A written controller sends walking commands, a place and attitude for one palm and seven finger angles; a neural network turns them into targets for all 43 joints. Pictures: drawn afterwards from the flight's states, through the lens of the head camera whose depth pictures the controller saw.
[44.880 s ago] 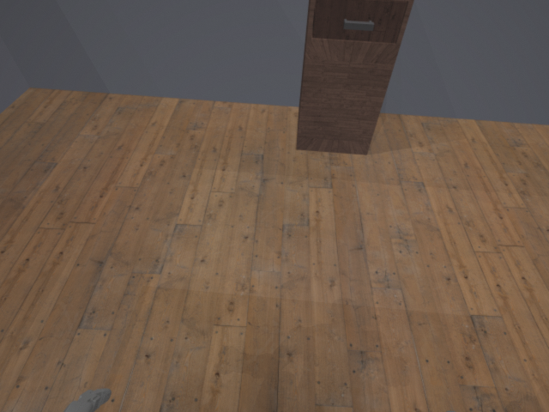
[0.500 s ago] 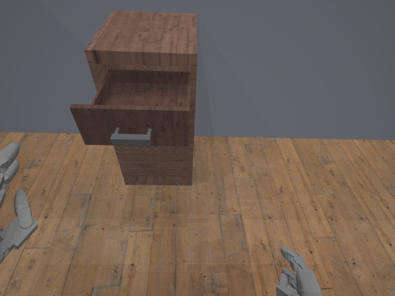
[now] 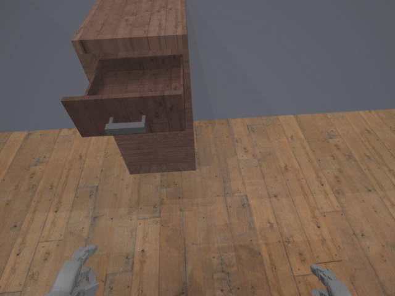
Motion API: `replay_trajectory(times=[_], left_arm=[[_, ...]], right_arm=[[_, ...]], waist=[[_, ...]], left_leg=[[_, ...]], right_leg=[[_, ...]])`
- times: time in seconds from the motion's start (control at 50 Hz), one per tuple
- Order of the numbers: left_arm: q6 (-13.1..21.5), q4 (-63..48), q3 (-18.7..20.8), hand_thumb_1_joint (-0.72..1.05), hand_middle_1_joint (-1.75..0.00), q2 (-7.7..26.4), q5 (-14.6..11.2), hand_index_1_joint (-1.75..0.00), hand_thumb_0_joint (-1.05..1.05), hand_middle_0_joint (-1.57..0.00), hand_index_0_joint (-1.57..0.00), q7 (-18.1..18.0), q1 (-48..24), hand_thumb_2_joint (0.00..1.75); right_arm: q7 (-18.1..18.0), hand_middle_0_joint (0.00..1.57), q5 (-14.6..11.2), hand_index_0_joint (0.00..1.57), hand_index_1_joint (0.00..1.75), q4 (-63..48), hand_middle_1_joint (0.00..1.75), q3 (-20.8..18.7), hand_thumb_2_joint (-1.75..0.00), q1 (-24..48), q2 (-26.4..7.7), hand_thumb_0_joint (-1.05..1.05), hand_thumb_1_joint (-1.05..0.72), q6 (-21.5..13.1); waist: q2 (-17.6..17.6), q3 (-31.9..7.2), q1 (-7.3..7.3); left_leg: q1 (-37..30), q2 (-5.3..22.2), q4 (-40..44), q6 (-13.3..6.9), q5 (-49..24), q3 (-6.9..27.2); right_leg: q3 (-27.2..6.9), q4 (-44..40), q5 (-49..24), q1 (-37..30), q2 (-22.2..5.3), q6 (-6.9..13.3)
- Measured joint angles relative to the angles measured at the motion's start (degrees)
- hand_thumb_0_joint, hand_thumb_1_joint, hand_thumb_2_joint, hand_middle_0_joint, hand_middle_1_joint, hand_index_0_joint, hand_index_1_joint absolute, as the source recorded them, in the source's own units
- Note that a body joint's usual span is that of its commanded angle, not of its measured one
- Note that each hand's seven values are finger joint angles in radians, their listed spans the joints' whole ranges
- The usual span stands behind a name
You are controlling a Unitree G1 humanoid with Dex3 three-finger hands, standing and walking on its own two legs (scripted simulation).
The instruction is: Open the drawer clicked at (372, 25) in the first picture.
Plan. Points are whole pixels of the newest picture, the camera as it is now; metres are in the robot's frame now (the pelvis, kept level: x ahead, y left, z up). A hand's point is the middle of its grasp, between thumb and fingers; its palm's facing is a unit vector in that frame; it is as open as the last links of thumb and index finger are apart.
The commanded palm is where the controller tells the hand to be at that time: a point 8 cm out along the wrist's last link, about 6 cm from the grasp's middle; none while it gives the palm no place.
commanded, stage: let the arm hang, fingers relaxed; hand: left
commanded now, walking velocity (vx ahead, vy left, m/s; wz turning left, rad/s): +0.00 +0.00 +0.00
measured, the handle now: (126, 123) +0.61 +0.25 -0.05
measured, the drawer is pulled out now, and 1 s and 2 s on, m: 0.27 0.27 0.27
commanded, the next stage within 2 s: look to check the result in 0.90 s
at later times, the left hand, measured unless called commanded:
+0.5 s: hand out of the picture +0.02 +0.23 -0.15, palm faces -0.01 -0.94 -0.34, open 7.4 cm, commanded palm none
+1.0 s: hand out of the picture +0.12 +0.21 -0.14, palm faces -0.04 -0.95 -0.32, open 7.3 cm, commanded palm none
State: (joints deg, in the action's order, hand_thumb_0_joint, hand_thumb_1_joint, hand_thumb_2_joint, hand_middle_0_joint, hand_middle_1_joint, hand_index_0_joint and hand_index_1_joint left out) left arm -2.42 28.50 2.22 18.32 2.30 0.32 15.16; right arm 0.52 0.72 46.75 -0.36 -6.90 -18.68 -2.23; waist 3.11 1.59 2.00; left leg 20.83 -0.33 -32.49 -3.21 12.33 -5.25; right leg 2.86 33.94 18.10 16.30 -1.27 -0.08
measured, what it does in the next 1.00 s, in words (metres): stands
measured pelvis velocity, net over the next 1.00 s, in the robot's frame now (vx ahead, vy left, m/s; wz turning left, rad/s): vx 0.03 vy -0.02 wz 0.01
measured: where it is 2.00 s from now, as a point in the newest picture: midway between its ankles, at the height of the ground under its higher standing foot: outside the picture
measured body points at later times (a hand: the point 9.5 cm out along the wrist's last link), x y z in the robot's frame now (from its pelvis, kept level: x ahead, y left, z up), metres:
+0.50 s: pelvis +0.00 -0.02 +0.02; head +0.02 -0.02 +0.46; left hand +0.02 +0.28 -0.12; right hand +0.05 -0.29 -0.13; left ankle +0.05 +0.09 -0.73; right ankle +0.00 -0.12 -0.73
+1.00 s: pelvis +0.03 -0.02 +0.02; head +0.06 -0.02 +0.47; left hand +0.12 +0.26 -0.12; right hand +0.10 -0.32 -0.12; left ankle +0.05 +0.09 -0.73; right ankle +0.00 -0.12 -0.73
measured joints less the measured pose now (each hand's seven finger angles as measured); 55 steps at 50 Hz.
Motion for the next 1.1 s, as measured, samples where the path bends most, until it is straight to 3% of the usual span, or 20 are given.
replay_trajectory(times=[0.08, 0.18, 0.36, 0.66, 1.1], left_arm=[[-0.5, 12.8, -3.4, 0.91, -0.3, -2.4, -0.4, -0.3, 0.01, -0.2, -0.2, 0.8, 0.3, 0.9], [0.2, 23.0, -4.6, 0.91, -0.3, -3.8, -1.1, -0.3, 0.01, -0.2, -0.21, 0.9, 0.9, 0.9], [1.5, 33.2, -2.7, 0.91, -0.3, -1.6, -1.7, -0.3, 0.01, -0.21, -0.21, 0.0, -0.2, 0.9], [3.0, 34.7, -1.4, 0.91, -0.3, 1.3, -1.6, -0.3, 0.0, -0.2, -0.2, -0.7, -6.8, 0.9], [3.5, 34.9, -1.7, 0.91, -0.3, -0.1, -1.7, -0.3, 0.0, -0.2, -0.2, -0.8, -9.1, 0.9]], right_arm=[[0.1, 0.2, 0.2, 0.2, 0.3, 3.1, 0.3, 0.2, -0.9, -2.7, 0.0, 0.01, -0.9, 1.9], [0.0, 0.2, 0.2, 0.2, 0.3, 8.4, 0.3, 0.3, -0.9, -5.6, 0.2, 0.01, -0.9, 3.6], [-0.8, 0.2, -0.2, 0.2, 0.3, 14.1, 0.3, 0.1, -0.9, -5.5, 1.3, 0.01, -0.9, 3.7], [-0.2, 0.2, 0.0, 0.2, 0.3, 15.9, 0.3, 0.1, -0.9, -0.8, 2.0, 0.0, -0.9, 2.8], [-0.8, 0.2, -0.1, 0.2, 0.3, 16.9, 0.3, 0.2, -0.9, 0.5, -0.2, 0.0, -0.9, 2.2]], waist=[[-2.9, 2.1, 0.41], [-5.3, 4.0, -0.73], [-4.3, 4.1, -1.81], [-1.0, 1.7, -1.56], [-3.8, 2.1, -0.72]], left_leg=[[-1.4, 0.5, 1.2, 0.9, -0.9, 0.9], [-3.1, 1.2, 3.9, 1.6, -2.4, 2.0], [-6.1, 1.6, 8.3, 2.1, -4.6, 2.5], [-9.4, 0.8, 12.5, 2.0, -5.5, 1.7], [-12.6, 0.9, 15.1, 2.6, -4.3, 1.1]], right_leg=[[0.9, -1.6, -0.7, -1.8, 0.6, 1.0], [1.9, -5.7, -2.7, -4.4, 1.6, 1.6], [2.3, -11.6, -5.6, -8.1, 2.5, 2.0], [1.5, -14.1, -6.0, -10.3, 1.8, 1.6], [0.7, -17.7, -5.4, -13.8, 2.1, 1.8]])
